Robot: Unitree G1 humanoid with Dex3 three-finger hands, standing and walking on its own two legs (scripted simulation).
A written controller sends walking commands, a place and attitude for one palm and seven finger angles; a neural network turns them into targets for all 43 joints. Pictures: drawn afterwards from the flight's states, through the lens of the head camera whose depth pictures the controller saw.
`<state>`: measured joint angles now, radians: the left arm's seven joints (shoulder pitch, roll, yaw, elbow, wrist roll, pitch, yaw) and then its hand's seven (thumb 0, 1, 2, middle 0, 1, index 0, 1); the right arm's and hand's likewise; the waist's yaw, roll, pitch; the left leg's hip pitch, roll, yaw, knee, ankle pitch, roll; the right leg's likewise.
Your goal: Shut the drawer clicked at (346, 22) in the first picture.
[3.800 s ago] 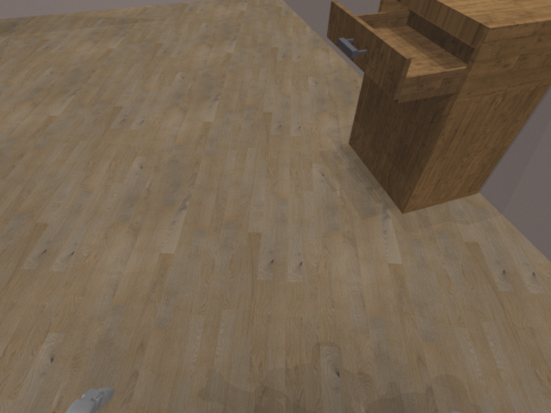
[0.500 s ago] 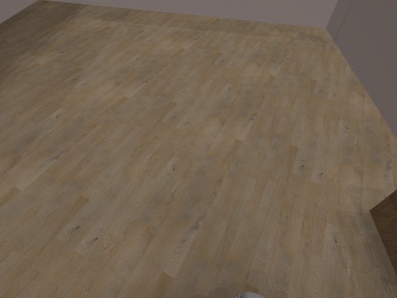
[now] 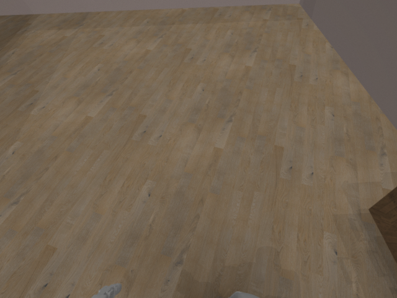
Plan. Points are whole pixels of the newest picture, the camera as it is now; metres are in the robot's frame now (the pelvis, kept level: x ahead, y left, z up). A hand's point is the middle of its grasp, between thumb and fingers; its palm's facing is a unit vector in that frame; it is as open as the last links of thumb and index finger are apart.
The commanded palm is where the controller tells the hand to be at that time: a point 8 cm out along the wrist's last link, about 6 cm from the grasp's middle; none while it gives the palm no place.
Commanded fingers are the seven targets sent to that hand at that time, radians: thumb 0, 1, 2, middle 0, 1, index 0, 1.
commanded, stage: walk to a spot facing it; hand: left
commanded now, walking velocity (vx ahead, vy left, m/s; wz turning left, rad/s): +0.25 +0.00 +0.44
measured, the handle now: out of the picture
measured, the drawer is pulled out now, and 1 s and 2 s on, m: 0.25 0.25 0.25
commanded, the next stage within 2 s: turn to face it in 0.10 s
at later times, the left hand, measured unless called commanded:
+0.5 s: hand out of the picture +0.06 +0.15 -0.17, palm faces +0.17 -0.98 -0.09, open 7.4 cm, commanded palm none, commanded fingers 0.00 0.90 0.90 -0.20 -0.30 -0.20 -0.30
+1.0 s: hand (144, 229) +0.29 +0.15 -0.12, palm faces -0.21 -0.91 -0.35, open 7.4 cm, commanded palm none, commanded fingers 0.00 0.90 0.90 -0.20 -0.30 -0.20 -0.30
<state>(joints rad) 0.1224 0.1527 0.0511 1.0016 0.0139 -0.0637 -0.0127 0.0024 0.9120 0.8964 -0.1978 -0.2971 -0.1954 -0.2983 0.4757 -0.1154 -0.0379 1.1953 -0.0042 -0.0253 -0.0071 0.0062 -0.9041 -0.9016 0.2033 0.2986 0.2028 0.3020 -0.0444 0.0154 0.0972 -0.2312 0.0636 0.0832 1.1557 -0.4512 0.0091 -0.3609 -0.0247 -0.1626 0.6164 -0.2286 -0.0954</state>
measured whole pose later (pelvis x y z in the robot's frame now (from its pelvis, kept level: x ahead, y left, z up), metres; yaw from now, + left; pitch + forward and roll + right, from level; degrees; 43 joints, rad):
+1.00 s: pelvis +0.14 -0.04 +0.01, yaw -17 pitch +1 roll +3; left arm 0.19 0.21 0.08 0.89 0.01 0.03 0.01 0.00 0.91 0.90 -0.20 -0.30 -0.19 -0.30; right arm 0.17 -0.27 -0.10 0.95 -0.02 0.07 -0.01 0.00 -0.91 -0.90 0.20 0.30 0.20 0.30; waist 0.01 0.06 0.07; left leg -0.51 0.11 0.07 1.16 -0.38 -0.09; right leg -0.32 -0.01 -0.05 0.58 -0.27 -0.07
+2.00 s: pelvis +0.14 -0.01 +0.00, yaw -54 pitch +0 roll +0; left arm 0.07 0.22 0.06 0.88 0.02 0.05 -0.03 0.01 0.91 0.90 -0.20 -0.30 -0.19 -0.30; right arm 0.29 -0.25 -0.07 0.96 -0.01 0.03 -0.01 0.00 -0.90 -0.90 0.20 0.30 0.21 0.30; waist -0.04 0.05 0.11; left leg -0.22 0.17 0.28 0.74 -0.45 -0.04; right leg -0.29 0.00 -0.09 0.63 -0.30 -0.02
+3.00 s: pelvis +0.14 +0.02 +0.01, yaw -84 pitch +0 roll +0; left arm 0.15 0.23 0.07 0.95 0.01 0.08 -0.01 0.01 0.91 0.90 -0.20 -0.30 -0.19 -0.30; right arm 0.28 -0.19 -0.04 0.97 -0.02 0.02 -0.02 0.00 -0.90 -0.90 0.20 0.30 0.21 0.30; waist -0.03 0.00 0.07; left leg -0.22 0.10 0.21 0.50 -0.27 0.00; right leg -0.32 -0.04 -0.04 0.77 -0.45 0.05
